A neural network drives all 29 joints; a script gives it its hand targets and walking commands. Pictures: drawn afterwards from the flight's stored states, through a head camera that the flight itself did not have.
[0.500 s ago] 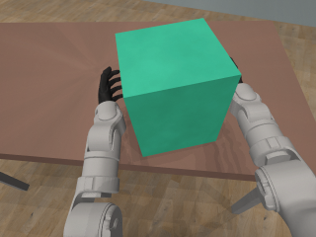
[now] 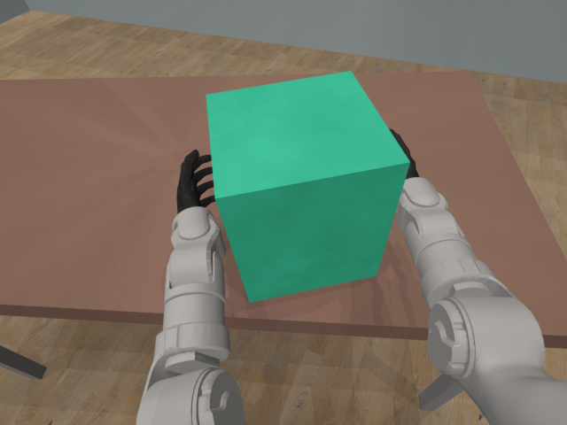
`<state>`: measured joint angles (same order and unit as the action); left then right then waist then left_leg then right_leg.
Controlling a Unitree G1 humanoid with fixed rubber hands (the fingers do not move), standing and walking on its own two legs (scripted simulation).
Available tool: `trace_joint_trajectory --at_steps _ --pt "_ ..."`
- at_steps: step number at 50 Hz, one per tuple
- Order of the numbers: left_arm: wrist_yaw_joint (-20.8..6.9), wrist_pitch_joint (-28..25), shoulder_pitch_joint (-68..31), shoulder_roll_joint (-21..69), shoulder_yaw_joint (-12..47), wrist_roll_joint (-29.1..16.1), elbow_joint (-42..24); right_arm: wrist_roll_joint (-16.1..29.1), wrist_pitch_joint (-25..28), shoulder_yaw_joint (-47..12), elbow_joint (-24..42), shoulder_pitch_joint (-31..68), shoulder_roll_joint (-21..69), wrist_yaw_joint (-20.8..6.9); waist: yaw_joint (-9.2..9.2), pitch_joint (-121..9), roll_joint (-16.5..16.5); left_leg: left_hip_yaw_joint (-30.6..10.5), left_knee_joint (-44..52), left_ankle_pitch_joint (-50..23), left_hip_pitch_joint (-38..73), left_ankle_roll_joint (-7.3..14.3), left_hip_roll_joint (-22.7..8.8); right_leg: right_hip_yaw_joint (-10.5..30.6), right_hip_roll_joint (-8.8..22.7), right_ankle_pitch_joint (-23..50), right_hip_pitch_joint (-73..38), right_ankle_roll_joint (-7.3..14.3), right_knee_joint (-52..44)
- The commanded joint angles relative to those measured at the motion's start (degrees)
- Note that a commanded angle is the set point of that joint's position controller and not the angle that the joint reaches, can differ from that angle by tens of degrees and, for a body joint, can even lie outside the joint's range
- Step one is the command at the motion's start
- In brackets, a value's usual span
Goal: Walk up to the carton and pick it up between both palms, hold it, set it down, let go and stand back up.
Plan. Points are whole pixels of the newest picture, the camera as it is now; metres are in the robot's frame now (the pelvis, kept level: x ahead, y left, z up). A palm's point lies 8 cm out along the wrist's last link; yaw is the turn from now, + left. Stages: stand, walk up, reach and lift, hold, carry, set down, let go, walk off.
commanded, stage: reach and lift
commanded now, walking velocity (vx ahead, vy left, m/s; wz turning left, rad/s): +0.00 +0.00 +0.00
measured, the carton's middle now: (297, 192) +0.43 +0.02 +0.09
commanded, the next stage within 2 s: none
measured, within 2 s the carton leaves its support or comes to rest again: leaves its support in 0.28 s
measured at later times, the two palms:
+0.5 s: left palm (181, 221) +0.34 +0.17 +0.13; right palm (406, 184) +0.41 -0.13 +0.13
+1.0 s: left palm (183, 207) +0.37 +0.17 +0.13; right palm (402, 184) +0.42 -0.12 +0.12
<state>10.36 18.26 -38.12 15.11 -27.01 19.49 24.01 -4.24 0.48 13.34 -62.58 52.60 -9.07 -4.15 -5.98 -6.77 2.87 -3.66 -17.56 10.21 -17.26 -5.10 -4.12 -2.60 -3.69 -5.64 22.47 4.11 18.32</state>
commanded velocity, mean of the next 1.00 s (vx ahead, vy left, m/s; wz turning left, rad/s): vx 0.00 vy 0.00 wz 0.00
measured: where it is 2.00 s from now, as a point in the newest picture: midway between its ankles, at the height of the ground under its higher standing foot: outside the picture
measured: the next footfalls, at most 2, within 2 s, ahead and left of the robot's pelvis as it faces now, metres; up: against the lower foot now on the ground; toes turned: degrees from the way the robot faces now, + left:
none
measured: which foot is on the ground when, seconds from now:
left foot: down 0.00-1.00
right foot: down 0.00-1.00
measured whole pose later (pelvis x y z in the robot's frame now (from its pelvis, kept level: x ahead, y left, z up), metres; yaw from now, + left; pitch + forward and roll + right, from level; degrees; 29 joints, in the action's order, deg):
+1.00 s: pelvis +0.00 +0.00 +0.00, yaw +2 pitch +4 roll +0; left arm 9.3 21.3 -34.3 6.7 -20.1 12.2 23.5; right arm 4.6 -0.1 2.0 -60.0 48.3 -6.7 3.3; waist -0.6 -5.7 0.1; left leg -5.7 -17.7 10.7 -11.8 -5.2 -3.8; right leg -4.7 -3.1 -7.3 16.5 3.7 19.2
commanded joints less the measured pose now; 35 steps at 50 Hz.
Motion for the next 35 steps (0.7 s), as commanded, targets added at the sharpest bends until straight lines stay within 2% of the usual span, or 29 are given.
trace_joint_trajectory --at_steps 1,3,7,9,11,15,18,21,24,26,28,30,33,35 --pt "-2.68 -4.36 -37.19 20.64 23.45 -4.32 -11.05 2.09 9.77 -11.09 13.73 40.59 20.82 -5.05 0.27 -39.08 -10.11 3.91 -1.99 -20.52 5.44 2.32 2.61 -1.15 4.08 36.18 -37.36 -6.56 5.45" --pt "-2.38 -4.03 -36.54 21.42 25.91 -5.08 -13.35 3.54 10.71 -12.42 14.67 40.71 20.14 -5.00 0.95 -39.11 -9.60 3.71 -2.74 -23.12 7.00 2.10 2.50 -1.84 3.37 39.20 -36.87 -6.22 5.96" --pt "-1.69 -2.97 -35.46 21.97 30.00 -5.75 -18.00 5.84 11.63 -13.64 15.90 39.83 17.48 -5.02 2.47 -38.90 -7.38 3.21 -3.71 -25.43 9.44 1.46 2.29 -2.71 2.75 37.57 -34.67 -5.20 5.48" --pt "-1.23 -2.07 -34.79 22.04 32.37 -5.91 -20.38 6.71 11.76 -13.57 16.27 39.05 15.60 -5.14 3.50 -38.44 -5.61 3.09 -4.32 -26.48 10.53 1.00 2.13 -3.17 2.33 34.01 -32.95 -4.05 4.56" --pt "-0.85 -1.38 -34.97 22.13 34.28 -6.18 -22.46 7.49 11.80 -13.91 17.13 38.97 14.52 -5.30 3.79 -38.40 -4.47 3.09 -5.01 -27.12 11.13 0.73 2.02 -3.10 2.34 30.81 -31.39 -3.09 3.45" --pt "-0.53 -0.62 -36.00 20.91 36.05 -5.93 -24.08 7.06 11.61 -12.16 18.04 38.91 12.44 -5.61 4.84 -37.33 -2.62 2.83 -4.42 -22.75 10.87 0.93 1.74 -2.89 3.20 21.36 -28.94 -2.27 1.70" --pt "-0.64 -0.97 -39.26 18.64 35.22 -5.61 -22.79 5.99 11.30 -10.84 17.89 40.81 12.90 -5.99 4.31 -35.45 -2.33 3.43 -2.33 -13.80 7.47 1.90 2.03 -1.87 4.40 12.70 -27.78 -2.84 1.43" --pt "-0.89 -1.44 -43.42 15.63 32.63 -4.66 -18.12 3.92 10.70 -8.13 14.80 43.43 13.81 -6.39 3.81 -32.19 -2.16 4.31 -0.81 -6.39 2.92 2.46 2.58 0.14 5.72 2.03 -26.63 -2.99 0.94" --pt "-0.90 -2.58 -49.02 12.96 28.93 -4.42 -12.93 1.80 9.71 -5.79 12.05 47.52 16.52 -6.58 1.59 -31.26 -3.13 5.76 0.42 -0.59 -1.38 3.12 3.07 2.26 7.33 -7.42 -26.12 -3.64 0.12" --pt "-0.88 -3.49 -51.63 11.91 26.51 -4.64 -10.79 0.81 9.28 -4.60 11.01 49.41 18.37 -6.61 0.15 -32.69 -4.75 6.45 0.67 0.52 -3.06 3.37 3.45 3.31 8.41 -10.75 -26.55 -4.36 -0.33" --pt "-0.79 -4.36 -54.20 12.29 24.75 -5.35 -9.41 -0.13 9.06 -3.63 10.08 50.96 20.13 -6.54 -0.79 -36.34 -6.77 6.76 0.56 -0.72 -3.52 3.47 3.66 3.48 8.99 -10.05 -27.24 -5.32 -0.12" --pt "-0.66 -4.74 -53.90 13.30 23.44 -5.75 -7.27 -0.49 8.76 -3.68 8.19 51.34 20.91 -6.73 -1.67 -39.21 -7.57 6.94 0.47 -3.41 -3.27 3.34 3.50 3.01 8.79 -6.27 -28.60 -5.83 0.57" --pt "-1.48 -4.66 -49.51 15.43 22.78 -6.08 -3.98 -0.12 8.45 -6.12 6.90 49.61 22.38 -6.52 -1.50 -41.48 -9.11 6.69 0.28 -8.68 -2.14 3.35 3.01 2.06 8.03 5.87 -33.74 -6.47 2.14" --pt "-2.59 -4.15 -45.12 16.97 23.14 -6.46 -4.10 0.83 8.53 -8.83 8.25 47.13 22.88 -6.01 -0.40 -41.97 -10.45 6.04 0.05 -13.27 -0.01 3.41 2.76 0.93 7.42 18.27 -38.53 -7.18 3.60"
